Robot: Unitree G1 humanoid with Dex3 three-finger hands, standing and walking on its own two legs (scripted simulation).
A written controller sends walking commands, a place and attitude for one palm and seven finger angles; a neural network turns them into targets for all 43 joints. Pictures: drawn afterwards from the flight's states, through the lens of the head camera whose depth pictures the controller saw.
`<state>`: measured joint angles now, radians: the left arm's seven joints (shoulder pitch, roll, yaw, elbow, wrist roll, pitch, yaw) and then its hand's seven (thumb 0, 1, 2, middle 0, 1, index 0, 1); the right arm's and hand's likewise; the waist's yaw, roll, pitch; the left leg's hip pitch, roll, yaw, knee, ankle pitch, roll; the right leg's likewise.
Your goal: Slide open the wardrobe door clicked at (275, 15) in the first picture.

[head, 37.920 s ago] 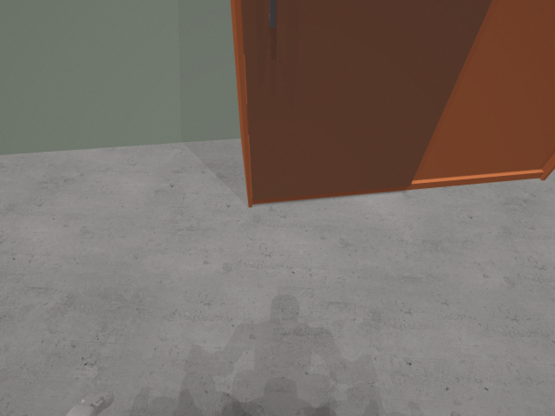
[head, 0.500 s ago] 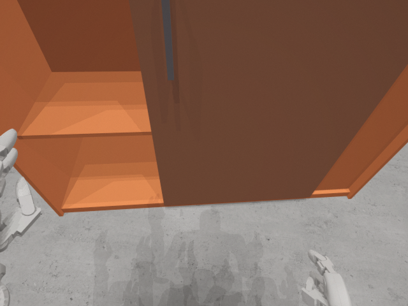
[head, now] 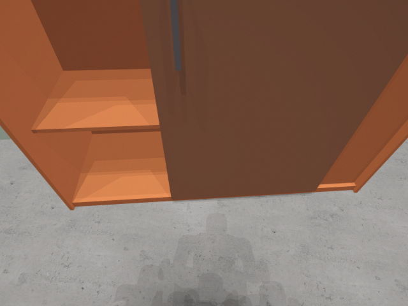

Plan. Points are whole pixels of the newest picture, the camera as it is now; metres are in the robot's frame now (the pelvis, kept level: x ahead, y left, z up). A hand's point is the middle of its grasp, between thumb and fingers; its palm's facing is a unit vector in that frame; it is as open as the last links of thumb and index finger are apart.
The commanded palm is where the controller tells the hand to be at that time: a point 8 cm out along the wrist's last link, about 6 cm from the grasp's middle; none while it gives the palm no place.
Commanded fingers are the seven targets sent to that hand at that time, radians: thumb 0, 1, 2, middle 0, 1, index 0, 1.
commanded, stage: let the arm hang, fingers relaxed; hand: left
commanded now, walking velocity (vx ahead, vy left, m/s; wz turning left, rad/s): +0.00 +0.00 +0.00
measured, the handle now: (174, 5) +0.72 +0.10 +0.26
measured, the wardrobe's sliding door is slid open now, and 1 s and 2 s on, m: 0.53 0.53 0.53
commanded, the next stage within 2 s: look to check the result in 0.84 s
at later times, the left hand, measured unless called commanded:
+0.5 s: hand out of the picture +0.00 +0.22 -0.16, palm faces -0.01 -0.97 -0.23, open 7.4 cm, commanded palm none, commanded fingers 0.00 0.90 0.90 -0.20 -0.30 -0.20 -0.30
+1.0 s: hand out of the picture +0.03 +0.19 -0.16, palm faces -0.02 -0.98 -0.20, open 7.4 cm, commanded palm none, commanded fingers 0.00 0.90 0.90 -0.20 -0.30 -0.20 -0.30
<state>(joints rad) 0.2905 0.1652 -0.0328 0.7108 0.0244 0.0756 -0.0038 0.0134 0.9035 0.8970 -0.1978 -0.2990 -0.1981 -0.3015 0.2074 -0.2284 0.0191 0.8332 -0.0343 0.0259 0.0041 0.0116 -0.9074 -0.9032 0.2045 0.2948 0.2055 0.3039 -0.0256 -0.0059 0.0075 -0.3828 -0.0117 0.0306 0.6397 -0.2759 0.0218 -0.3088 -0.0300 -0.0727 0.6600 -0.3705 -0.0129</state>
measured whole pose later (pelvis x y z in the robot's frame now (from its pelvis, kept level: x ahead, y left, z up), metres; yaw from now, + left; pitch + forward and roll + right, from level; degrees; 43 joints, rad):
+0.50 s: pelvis -0.01 +0.02 +0.01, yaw -1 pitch +0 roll -1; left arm 0.28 0.21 0.01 1.06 0.01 0.03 0.01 0.01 0.91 0.90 -0.20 -0.30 -0.20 -0.30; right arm 0.31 -0.17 0.00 1.05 -0.03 0.02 -0.02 0.01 -0.91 -0.90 0.20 0.29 0.20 0.30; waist -0.01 0.02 0.01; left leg -0.33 -0.02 0.04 0.51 -0.19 0.05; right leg -0.25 -0.03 -0.06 0.51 -0.27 0.01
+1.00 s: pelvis +0.02 +0.02 +0.02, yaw -1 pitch +0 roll +0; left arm 0.24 0.17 -0.01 1.12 0.01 -0.01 0.02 0.01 0.90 0.90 -0.20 -0.30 -0.20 -0.30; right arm 0.20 -0.18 0.01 1.10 -0.02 0.00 -0.02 0.01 -0.91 -0.90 0.20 0.29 0.20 0.30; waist 0.00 0.00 0.03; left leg -0.23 -0.02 0.06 0.41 -0.19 0.04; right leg -0.16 -0.03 -0.04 0.41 -0.26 0.02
